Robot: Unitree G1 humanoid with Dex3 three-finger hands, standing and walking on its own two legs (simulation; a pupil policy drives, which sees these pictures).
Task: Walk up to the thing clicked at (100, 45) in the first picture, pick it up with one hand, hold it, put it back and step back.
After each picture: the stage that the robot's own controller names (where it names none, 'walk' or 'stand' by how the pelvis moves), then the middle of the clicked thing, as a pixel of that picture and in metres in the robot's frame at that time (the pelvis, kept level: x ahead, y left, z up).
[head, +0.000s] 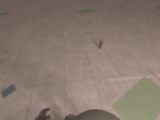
stand; (100, 43) +1.67 -0.30 -0.65
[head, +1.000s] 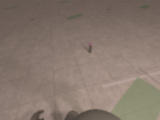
walk; (90, 48) +1.55 +0.07 -0.63
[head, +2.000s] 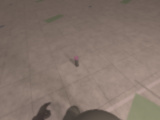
walk; (76, 61) +1.03 +0.26 -0.64
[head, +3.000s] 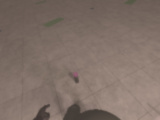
walk; (76, 77) +0.68 +0.23 -0.64
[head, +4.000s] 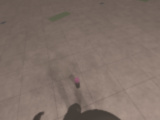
walk; (77, 83) +0.53 +0.19 -0.64
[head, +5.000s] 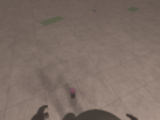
stand; (72, 93) +0.43 +0.17 -0.65
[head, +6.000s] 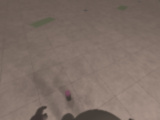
stand; (68, 95) +0.39 +0.22 -0.64
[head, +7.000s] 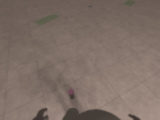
stand; (71, 94) +0.38 +0.20 -0.65
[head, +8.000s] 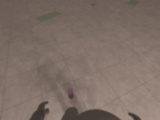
stand; (70, 94) +0.37 +0.19 -0.64
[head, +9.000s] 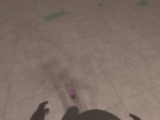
stand; (72, 94) +0.36 +0.18 -0.64
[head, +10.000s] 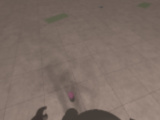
stand; (71, 97) +0.34 +0.19 -0.64
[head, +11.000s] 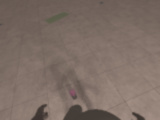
rise first; (73, 94) +0.35 +0.22 -0.64
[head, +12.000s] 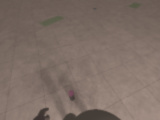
stand; (71, 95) +0.38 +0.20 -0.65
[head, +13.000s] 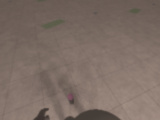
stand; (71, 99) +0.37 +0.19 -0.66
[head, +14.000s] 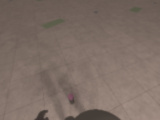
stand; (71, 99) +0.36 +0.19 -0.66
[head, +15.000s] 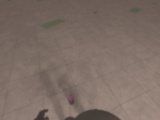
go down; (71, 99) +0.36 +0.19 -0.66
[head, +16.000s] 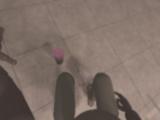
go down; (59, 57) +0.46 +0.19 -0.26
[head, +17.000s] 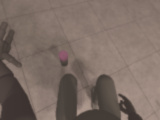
approach; (64, 59) +0.46 +0.18 -0.26
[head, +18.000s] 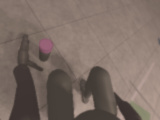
close in; (44, 52) +0.45 +0.21 -0.17
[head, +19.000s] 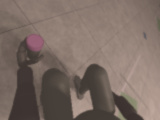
close; (33, 49) +0.45 +0.23 -0.16
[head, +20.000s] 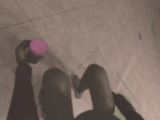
lift; (34, 51) +0.42 +0.22 -0.17
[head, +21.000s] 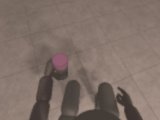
lift; (61, 69) +0.33 +0.18 +0.00
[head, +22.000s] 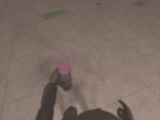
hold; (65, 77) +0.30 +0.16 +0.04
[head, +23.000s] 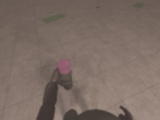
hold; (66, 76) +0.31 +0.15 +0.04
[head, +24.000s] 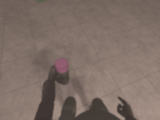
crouch; (63, 73) +0.33 +0.17 -0.01
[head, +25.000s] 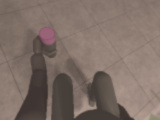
lower; (49, 45) +0.49 +0.20 -0.04
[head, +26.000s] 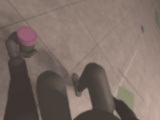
lower; (26, 45) +0.47 +0.23 -0.17
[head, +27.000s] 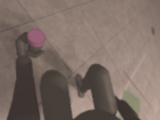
lower; (34, 46) +0.46 +0.23 -0.16
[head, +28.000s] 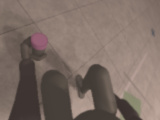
lower; (38, 49) +0.45 +0.22 -0.16
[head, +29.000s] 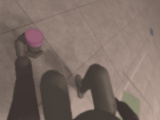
lower; (34, 46) +0.46 +0.23 -0.15
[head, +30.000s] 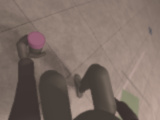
draw back; (35, 47) +0.46 +0.22 -0.16
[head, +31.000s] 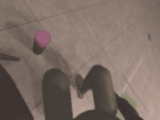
stand; (40, 45) +0.46 +0.22 -0.18
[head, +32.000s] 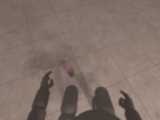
walk; (70, 71) +0.45 +0.17 -0.43
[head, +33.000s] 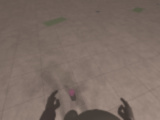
stand; (72, 95) +0.41 +0.16 -0.59
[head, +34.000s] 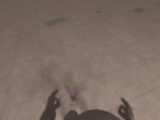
stand; (73, 95) +0.41 +0.15 -0.59
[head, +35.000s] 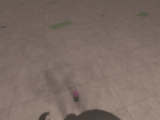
stand; (75, 96) +0.42 +0.14 -0.64
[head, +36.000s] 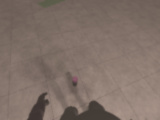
walk; (75, 81) +0.47 +0.10 -0.64
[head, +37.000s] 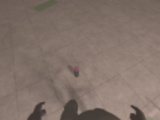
walk; (76, 72) +0.62 +0.17 -0.62
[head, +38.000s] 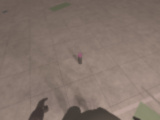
walk; (80, 58) +0.94 +0.17 -0.62
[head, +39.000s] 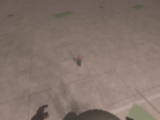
stand; (79, 61) +1.03 +0.16 -0.65
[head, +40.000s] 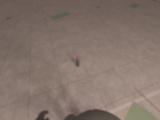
stand; (77, 61) +1.03 +0.19 -0.66
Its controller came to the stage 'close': yes
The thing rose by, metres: 0.69
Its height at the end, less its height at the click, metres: +0.00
